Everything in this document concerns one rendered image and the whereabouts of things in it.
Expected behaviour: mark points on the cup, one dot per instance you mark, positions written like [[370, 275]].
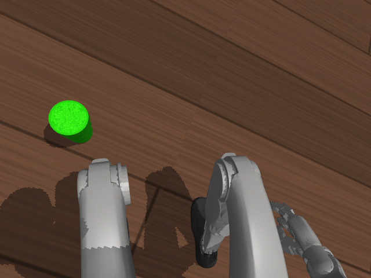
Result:
[[70, 119]]

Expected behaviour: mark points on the right robot foot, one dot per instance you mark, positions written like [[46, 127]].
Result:
[[198, 219]]

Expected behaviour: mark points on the right robot hand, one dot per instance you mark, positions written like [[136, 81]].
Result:
[[304, 236]]

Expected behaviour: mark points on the right robot arm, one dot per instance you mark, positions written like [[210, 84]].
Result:
[[321, 263]]

